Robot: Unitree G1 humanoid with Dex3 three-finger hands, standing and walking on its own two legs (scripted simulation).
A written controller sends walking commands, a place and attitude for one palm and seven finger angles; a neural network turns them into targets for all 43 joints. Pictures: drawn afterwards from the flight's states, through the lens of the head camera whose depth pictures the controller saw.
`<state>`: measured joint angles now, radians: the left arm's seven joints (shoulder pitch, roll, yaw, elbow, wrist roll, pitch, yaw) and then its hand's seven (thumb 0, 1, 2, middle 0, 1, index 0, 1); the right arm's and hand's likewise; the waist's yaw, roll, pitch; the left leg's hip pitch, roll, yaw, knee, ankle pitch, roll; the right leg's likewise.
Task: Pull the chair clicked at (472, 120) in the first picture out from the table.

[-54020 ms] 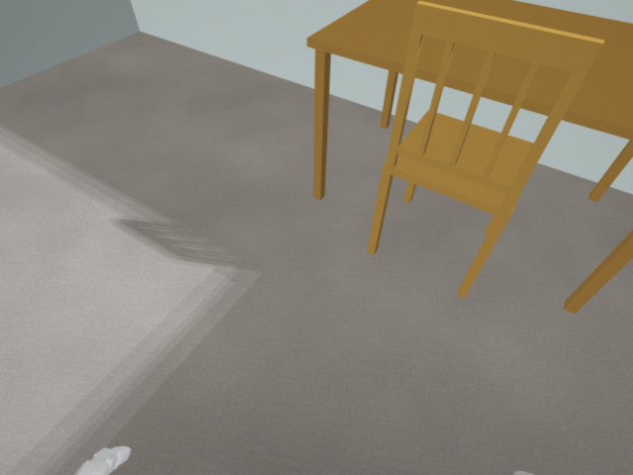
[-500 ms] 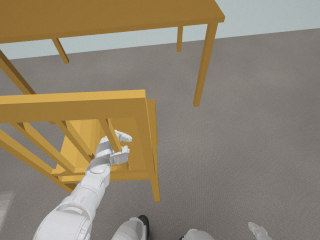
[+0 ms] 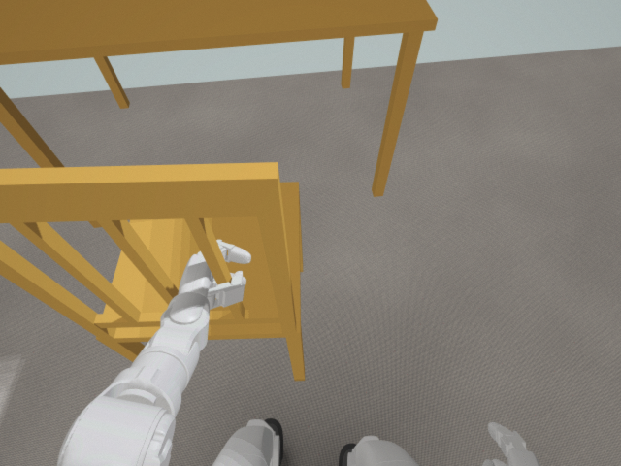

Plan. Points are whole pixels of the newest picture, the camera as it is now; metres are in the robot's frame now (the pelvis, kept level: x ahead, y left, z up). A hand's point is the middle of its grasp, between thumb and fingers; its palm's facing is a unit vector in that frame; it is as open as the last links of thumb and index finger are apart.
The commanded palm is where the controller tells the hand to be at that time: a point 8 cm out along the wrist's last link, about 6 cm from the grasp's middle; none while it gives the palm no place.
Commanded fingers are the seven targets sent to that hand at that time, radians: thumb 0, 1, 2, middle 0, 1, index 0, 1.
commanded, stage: step backward, pulling the chair out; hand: left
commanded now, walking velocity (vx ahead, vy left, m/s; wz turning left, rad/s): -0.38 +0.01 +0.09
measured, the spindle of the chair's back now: (157, 277) +0.37 +0.24 -0.05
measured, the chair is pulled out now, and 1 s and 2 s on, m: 0.49 0.55 0.65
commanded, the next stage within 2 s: stop walking, hand still on the chair in 1.12 s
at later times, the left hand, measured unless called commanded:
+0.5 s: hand (230, 302) +0.34 +0.13 -0.06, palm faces +0.00 -0.98 -0.19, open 5.1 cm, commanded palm +0.34 +0.18 -0.05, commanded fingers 0.00 0.90 0.90 -0.50 -1.45 -0.50 -1.45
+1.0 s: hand (227, 326) +0.30 +0.13 -0.06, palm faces +0.01 -0.98 -0.18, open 5.2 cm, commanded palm +0.29 +0.18 -0.05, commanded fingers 0.00 0.90 0.90 -0.50 -1.45 -0.50 -1.45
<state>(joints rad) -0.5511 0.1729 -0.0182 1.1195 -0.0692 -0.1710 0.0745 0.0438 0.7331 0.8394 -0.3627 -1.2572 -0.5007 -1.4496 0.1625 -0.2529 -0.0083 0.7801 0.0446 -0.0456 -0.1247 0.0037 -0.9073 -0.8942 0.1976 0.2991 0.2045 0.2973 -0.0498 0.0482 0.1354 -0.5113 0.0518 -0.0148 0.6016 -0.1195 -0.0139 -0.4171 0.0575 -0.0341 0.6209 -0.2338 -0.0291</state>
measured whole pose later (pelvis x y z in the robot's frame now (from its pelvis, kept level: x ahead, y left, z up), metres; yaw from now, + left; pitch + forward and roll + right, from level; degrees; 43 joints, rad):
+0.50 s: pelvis -0.02 +0.00 +0.00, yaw +1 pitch +1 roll +0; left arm -0.53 0.18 0.01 1.12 -0.07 -0.18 0.07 0.05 0.72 0.83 -0.39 -1.27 -0.50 -1.45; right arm 0.17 -0.22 0.01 0.80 0.04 -0.05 -0.11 0.00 -0.91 -0.89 0.20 0.30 0.21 0.30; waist -0.05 0.03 0.14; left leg -0.52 0.02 -0.02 0.76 -0.32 -0.02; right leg -0.43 0.03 -0.03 0.64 -0.22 -0.04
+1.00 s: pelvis -0.07 +0.00 +0.00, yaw +4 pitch +3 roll +0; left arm -0.59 0.16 0.01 1.07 -0.07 -0.13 0.07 0.05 0.71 0.82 -0.39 -1.28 -0.50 -1.45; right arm 0.16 -0.24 0.00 0.75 0.06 0.02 -0.11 0.00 -0.91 -0.89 0.20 0.30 0.21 0.30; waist -0.06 0.03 0.15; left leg -0.47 -0.01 -0.04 0.82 -0.47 -0.03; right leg -0.53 -0.02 -0.05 0.59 -0.11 -0.03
